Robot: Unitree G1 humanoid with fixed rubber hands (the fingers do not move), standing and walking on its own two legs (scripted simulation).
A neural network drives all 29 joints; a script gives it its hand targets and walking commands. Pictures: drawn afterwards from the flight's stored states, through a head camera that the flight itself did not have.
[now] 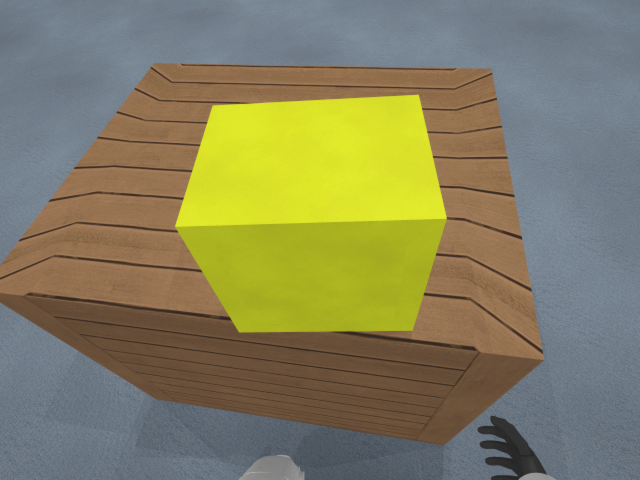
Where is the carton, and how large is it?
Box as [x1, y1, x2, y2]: [175, 95, 446, 331]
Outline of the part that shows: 418,95 212,106 175,227 238,331 412,330 446,219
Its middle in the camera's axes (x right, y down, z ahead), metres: +0.00 -0.02 +0.51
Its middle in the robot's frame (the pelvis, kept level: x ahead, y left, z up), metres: +0.41 +0.02 +0.07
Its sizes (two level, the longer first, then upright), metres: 0.253 0.193 0.251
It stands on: a pedestal, 0.70 m high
